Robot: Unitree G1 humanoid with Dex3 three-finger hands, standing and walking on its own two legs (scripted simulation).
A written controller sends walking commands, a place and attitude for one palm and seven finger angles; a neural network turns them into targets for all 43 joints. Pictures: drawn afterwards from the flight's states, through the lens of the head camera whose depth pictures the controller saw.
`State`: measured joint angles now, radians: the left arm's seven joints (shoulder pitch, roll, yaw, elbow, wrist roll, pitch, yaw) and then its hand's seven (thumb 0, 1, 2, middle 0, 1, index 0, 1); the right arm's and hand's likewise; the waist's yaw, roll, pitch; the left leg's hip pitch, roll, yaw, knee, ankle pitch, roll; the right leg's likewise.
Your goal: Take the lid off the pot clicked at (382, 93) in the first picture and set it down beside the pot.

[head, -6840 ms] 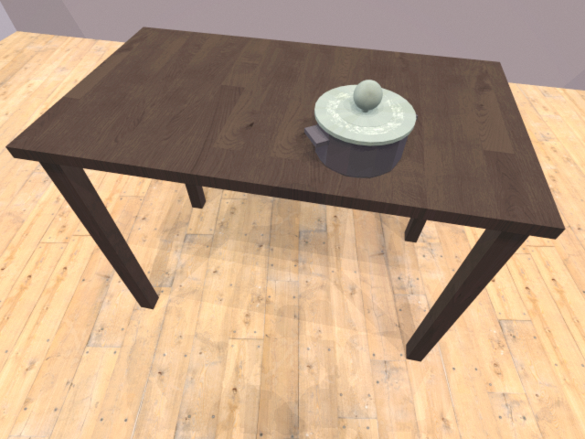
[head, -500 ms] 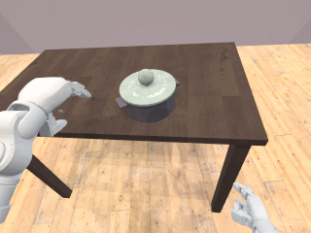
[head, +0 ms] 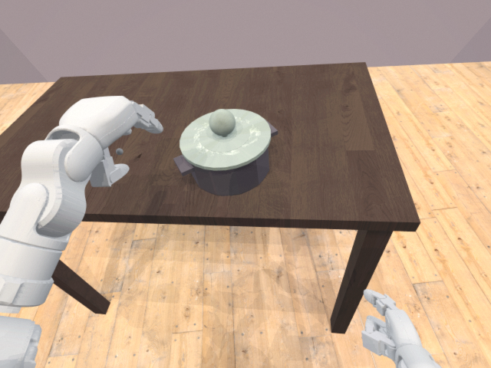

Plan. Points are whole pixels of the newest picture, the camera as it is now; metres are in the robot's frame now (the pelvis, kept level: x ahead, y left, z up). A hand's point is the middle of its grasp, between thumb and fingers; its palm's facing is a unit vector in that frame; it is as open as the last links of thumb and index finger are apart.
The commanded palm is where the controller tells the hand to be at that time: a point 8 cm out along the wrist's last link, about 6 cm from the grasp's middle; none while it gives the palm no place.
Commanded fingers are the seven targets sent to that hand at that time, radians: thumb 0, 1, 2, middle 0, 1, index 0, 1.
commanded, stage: move the open hand above the knob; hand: left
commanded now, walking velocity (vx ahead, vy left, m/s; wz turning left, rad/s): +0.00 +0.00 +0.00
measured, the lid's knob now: (222, 122) +0.53 +0.10 +0.13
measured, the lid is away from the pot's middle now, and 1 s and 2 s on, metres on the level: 0.00 0.00 0.00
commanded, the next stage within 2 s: lower the open fingers around the knob in 1.94 s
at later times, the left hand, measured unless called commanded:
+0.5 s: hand (166, 125) +0.42 +0.16 +0.21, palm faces -0.14 -0.04 -0.99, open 10.1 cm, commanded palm +0.40 +0.16 +0.28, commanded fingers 0.00 -0.36 1.58 -0.85 -0.08 -0.85 -0.08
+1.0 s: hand (208, 98) +0.48 +0.10 +0.21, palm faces -0.21 -0.04 -0.98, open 10.1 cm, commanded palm +0.47 +0.11 +0.28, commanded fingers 0.00 -0.36 1.58 -0.85 -0.08 -0.85 -0.08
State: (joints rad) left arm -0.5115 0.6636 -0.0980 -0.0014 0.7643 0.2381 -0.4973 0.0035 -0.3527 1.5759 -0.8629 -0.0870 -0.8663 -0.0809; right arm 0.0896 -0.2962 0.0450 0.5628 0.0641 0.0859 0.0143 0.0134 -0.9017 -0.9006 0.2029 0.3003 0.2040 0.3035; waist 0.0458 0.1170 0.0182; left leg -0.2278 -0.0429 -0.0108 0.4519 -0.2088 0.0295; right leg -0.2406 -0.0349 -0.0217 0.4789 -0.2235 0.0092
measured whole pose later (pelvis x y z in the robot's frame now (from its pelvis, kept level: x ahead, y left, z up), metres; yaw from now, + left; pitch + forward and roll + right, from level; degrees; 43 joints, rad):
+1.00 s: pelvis +0.03 +0.00 +0.00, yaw +0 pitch +3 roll +1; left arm -1.08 0.41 -0.33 0.63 0.86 0.37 -0.46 0.00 -0.35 1.58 -0.86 -0.09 -0.86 -0.08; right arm 0.17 -0.29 0.03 0.64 0.07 0.11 0.01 0.01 -0.90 -0.90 0.20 0.30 0.20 0.30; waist -0.04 0.09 -0.02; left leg -0.24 -0.05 0.00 0.41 -0.22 0.03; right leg -0.27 -0.04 -0.01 0.48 -0.25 0.01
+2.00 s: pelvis +0.03 +0.01 +0.00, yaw +0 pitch +4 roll +1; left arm -1.17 0.32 -0.38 0.74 0.86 0.37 -0.43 0.00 -0.35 1.58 -0.86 -0.09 -0.86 -0.08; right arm 0.14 -0.27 0.03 0.65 0.07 0.13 0.02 0.01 -0.90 -0.90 0.20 0.30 0.20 0.30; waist -0.03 0.08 -0.04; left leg -0.26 -0.06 -0.01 0.40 -0.22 0.04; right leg -0.28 -0.06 -0.02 0.46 -0.25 0.02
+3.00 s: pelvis +0.04 +0.00 +0.00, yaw +0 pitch +4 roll +1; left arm -1.06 0.31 -0.36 0.81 0.85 0.35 -0.41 0.00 -0.35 1.58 -0.81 -0.07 -0.85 -0.08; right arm 0.16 -0.26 0.03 0.65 0.06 0.14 0.01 0.01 -0.90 -0.90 0.20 0.30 0.20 0.30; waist -0.05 0.08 -0.04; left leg -0.26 -0.05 -0.01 0.41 -0.23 0.04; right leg -0.28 -0.04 -0.02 0.46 -0.25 0.01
